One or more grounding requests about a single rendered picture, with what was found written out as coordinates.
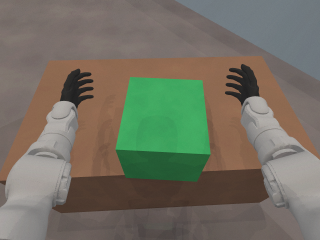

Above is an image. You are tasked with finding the right robot hand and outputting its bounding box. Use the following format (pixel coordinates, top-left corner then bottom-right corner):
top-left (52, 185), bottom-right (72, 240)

top-left (225, 64), bottom-right (260, 106)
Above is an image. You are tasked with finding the carton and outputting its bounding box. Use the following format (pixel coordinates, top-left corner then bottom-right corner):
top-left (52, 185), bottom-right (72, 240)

top-left (115, 77), bottom-right (211, 182)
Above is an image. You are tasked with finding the left robot hand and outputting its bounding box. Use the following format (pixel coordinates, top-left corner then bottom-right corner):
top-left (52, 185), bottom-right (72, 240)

top-left (60, 68), bottom-right (94, 109)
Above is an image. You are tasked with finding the pedestal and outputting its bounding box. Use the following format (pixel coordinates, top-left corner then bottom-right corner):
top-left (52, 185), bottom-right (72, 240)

top-left (0, 56), bottom-right (320, 213)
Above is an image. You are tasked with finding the robot left forearm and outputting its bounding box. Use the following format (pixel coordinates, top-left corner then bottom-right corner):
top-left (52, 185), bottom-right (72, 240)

top-left (5, 101), bottom-right (79, 201)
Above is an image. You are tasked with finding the robot right forearm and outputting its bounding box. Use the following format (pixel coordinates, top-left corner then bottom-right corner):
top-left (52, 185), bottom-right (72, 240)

top-left (240, 96), bottom-right (320, 166)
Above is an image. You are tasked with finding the robot left upper arm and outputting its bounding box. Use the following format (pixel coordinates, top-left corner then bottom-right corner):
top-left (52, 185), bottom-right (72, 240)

top-left (0, 154), bottom-right (72, 240)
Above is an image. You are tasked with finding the robot right upper arm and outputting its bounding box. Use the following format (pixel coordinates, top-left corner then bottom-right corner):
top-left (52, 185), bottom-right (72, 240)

top-left (261, 151), bottom-right (320, 240)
